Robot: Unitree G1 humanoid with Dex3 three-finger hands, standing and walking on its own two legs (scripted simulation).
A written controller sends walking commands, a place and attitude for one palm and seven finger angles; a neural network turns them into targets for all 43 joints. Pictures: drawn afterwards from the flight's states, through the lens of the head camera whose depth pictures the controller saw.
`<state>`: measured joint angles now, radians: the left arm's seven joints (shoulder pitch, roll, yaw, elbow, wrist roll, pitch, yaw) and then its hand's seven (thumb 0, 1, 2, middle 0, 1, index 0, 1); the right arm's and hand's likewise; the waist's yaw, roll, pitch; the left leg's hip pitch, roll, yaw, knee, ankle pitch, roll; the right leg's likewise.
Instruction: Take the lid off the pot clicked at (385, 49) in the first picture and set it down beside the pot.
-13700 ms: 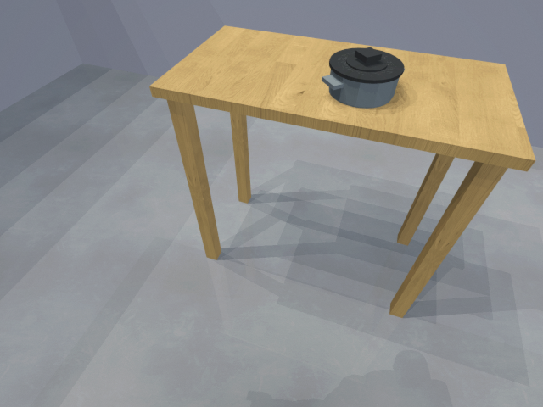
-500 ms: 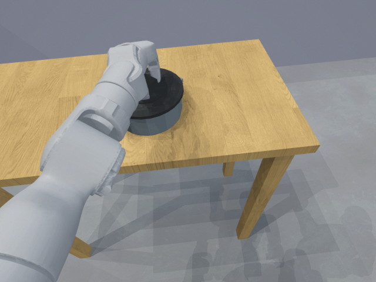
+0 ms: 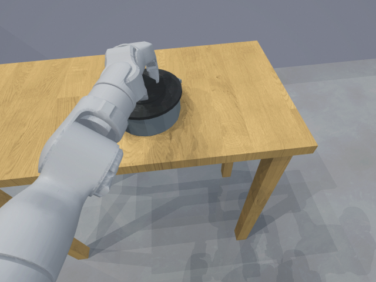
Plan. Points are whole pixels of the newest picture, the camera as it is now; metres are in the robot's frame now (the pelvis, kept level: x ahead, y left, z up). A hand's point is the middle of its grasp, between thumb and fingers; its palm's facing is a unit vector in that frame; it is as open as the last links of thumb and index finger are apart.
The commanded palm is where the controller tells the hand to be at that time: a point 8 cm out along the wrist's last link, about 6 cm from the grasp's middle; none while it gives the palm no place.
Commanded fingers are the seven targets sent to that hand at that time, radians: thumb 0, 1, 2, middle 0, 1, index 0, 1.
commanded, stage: close the fingers and squeeze the knob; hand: left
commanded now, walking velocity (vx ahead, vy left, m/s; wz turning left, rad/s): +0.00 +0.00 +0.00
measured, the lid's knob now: (142, 83) +0.52 +0.07 +0.15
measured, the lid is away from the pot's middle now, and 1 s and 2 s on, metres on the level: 0.00 0.01 0.01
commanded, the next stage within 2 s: lift the lid straight up in 0.06 s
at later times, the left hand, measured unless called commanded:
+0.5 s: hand (139, 78) +0.49 +0.07 +0.18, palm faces -0.38 -0.07 -0.92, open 8.0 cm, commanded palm +0.49 +0.07 +0.26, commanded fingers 0.00 0.63 0.93 -0.80 -1.07 -0.80 -1.07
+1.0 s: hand (128, 65) +0.48 +0.08 +0.23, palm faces -0.36 -0.12 -0.92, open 8.0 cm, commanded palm +0.49 +0.08 +0.30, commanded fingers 0.00 0.63 0.93 -0.80 -1.07 -0.80 -1.07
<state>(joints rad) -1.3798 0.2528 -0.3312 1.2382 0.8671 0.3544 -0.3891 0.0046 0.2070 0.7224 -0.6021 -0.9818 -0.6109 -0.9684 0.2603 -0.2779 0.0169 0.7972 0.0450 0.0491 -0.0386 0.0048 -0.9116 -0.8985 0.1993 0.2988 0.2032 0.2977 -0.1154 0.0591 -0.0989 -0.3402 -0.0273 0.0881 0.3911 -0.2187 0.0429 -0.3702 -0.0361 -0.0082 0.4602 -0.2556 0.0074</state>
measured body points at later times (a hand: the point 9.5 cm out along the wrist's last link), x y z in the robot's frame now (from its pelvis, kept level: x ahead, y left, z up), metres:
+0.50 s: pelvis +0.00 +0.00 +0.00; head +0.04 -0.03 +0.45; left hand +0.51 +0.07 +0.24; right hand +0.05 -0.26 -0.15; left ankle -0.02 +0.10 -0.74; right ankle -0.03 -0.12 -0.74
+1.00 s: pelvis -0.01 +0.00 +0.00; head +0.02 -0.03 +0.45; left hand +0.49 +0.08 +0.28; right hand +0.07 -0.27 -0.14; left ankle -0.02 +0.10 -0.74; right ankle -0.03 -0.12 -0.74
